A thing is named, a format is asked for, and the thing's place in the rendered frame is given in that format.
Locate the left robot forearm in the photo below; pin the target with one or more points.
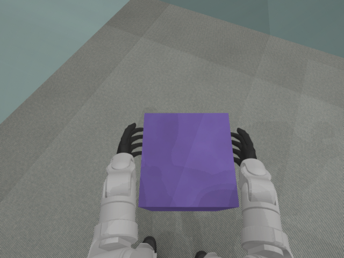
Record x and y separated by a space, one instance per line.
117 228

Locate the robot left foot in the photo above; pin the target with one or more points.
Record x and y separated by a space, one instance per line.
151 241

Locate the left robot upper arm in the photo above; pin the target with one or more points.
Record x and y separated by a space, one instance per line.
126 252

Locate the right robot hand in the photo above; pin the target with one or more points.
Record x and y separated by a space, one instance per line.
246 149

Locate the carton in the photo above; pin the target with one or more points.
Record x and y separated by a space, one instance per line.
187 163

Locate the left robot hand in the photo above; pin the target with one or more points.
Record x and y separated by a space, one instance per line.
125 145

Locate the left robot shin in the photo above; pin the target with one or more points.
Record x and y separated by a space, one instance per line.
144 245

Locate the right robot forearm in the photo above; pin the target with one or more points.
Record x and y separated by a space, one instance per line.
262 232

